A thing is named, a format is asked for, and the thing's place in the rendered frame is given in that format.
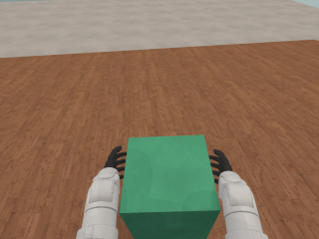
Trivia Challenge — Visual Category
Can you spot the robot right forearm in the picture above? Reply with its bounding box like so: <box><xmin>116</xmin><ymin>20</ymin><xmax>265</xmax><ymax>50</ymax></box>
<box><xmin>218</xmin><ymin>170</ymin><xmax>268</xmax><ymax>239</ymax></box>

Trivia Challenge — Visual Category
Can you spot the carton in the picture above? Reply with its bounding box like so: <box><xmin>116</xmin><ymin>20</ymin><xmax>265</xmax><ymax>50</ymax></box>
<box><xmin>119</xmin><ymin>134</ymin><xmax>221</xmax><ymax>239</ymax></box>

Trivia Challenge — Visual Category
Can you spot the robot left forearm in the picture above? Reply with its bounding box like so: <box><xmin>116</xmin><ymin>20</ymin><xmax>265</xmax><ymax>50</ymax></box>
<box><xmin>76</xmin><ymin>167</ymin><xmax>120</xmax><ymax>239</ymax></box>

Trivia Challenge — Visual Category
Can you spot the left robot hand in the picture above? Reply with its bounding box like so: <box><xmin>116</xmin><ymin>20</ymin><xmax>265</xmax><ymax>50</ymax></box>
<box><xmin>104</xmin><ymin>145</ymin><xmax>127</xmax><ymax>179</ymax></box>

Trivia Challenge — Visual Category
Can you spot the right robot hand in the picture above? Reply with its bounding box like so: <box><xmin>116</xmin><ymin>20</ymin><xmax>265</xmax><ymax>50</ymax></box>
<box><xmin>208</xmin><ymin>149</ymin><xmax>232</xmax><ymax>184</ymax></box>

